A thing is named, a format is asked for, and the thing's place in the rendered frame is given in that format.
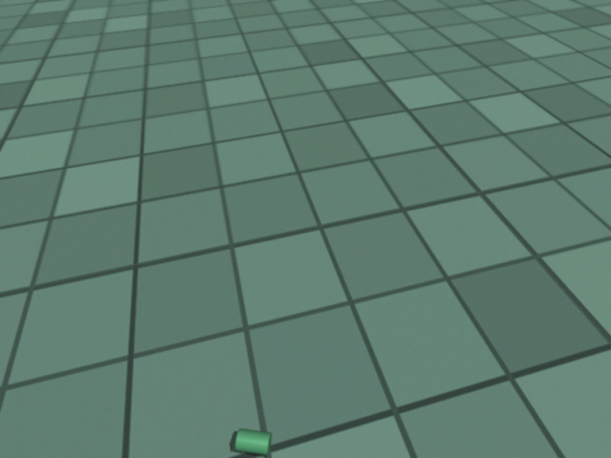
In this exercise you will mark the can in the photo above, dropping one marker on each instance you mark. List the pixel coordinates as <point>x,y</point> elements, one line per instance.
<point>253,441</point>

